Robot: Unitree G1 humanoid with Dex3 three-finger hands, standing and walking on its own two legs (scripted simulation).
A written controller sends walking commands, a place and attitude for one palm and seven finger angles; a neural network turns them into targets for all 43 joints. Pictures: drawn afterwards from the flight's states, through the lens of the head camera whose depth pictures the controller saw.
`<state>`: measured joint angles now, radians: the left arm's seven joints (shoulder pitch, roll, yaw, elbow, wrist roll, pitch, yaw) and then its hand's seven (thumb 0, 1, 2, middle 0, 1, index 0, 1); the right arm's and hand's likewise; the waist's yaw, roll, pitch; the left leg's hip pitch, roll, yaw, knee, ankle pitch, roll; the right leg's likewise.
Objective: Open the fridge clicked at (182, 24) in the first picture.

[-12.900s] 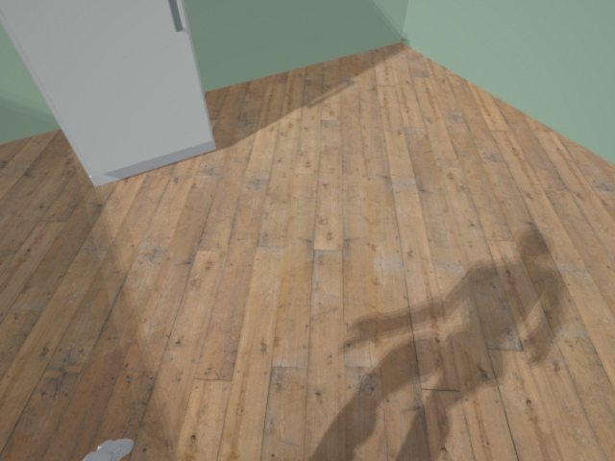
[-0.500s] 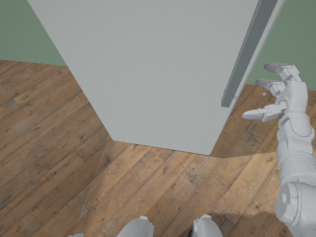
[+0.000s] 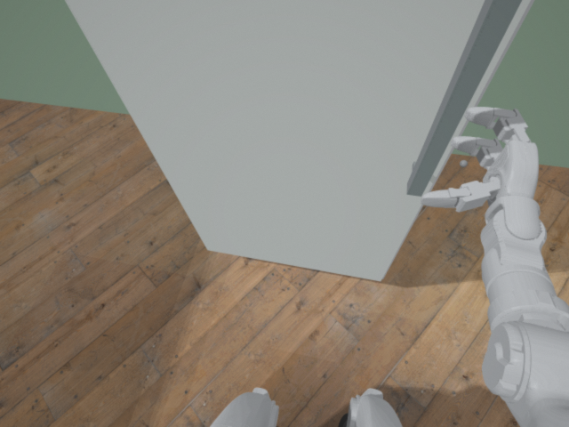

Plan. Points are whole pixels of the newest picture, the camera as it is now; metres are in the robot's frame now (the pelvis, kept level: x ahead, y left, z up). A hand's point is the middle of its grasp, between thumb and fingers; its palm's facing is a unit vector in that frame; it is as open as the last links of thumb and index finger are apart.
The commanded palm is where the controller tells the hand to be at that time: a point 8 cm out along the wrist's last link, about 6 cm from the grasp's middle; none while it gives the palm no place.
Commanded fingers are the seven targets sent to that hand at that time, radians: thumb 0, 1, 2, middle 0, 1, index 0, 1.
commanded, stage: feel for the door with the fingertips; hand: right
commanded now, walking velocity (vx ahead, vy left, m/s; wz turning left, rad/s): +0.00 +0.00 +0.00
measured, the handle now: (457, 85) +0.54 -0.13 +0.16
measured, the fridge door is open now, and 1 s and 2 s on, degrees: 0 0 0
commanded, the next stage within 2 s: slide the fingers in behind the handle in 0.26 s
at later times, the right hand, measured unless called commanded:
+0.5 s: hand (462, 157) +0.50 -0.16 +0.08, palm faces +0.07 +1.00 -0.02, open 13.7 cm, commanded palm +0.47 -0.19 +0.08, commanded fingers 0.00 0.50 -0.30 0.30 1.20 0.30 1.20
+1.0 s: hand (447, 163) +0.49 -0.14 +0.08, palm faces +0.06 +1.00 -0.01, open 14.0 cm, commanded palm +0.46 -0.18 +0.08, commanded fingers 0.00 0.50 -0.30 0.30 1.20 0.30 1.20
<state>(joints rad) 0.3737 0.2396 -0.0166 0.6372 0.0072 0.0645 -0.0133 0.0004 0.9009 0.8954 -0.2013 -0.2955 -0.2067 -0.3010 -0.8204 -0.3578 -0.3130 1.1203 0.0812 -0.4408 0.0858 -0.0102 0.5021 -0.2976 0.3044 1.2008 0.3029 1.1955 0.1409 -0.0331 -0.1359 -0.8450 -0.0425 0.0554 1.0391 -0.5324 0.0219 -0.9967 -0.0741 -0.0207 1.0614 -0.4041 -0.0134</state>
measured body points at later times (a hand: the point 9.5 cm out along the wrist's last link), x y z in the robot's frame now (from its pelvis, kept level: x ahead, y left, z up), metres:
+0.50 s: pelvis +0.00 +0.01 +0.00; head +0.11 -0.01 +0.43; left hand +0.01 +0.27 -0.12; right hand +0.49 -0.21 +0.08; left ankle -0.02 +0.11 -0.66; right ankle +0.05 -0.11 -0.66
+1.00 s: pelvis +0.00 +0.00 +0.00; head +0.10 -0.01 +0.44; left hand +0.04 +0.26 -0.12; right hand +0.48 -0.19 +0.08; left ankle -0.02 +0.11 -0.66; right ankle +0.05 -0.11 -0.66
